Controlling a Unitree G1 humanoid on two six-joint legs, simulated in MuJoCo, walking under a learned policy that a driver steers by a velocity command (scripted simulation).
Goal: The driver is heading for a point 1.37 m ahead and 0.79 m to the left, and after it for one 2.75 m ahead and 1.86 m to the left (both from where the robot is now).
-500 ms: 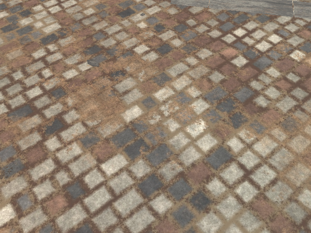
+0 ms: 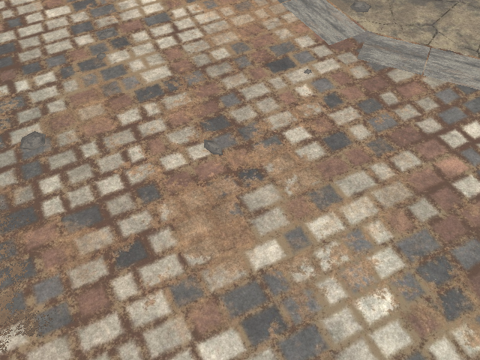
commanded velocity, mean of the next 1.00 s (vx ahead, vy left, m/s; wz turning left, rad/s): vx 0.50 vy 0.00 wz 0.57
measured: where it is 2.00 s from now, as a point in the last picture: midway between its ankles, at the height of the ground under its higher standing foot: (116, 206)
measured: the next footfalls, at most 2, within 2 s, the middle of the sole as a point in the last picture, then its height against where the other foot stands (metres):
right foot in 0.44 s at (294, 359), level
left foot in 0.96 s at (160, 307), level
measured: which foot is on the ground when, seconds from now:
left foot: down 0.00-0.44, up 0.46-0.94, down 0.96-1.00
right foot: up 0.00-0.42, down 0.44-0.96, up 0.98-1.00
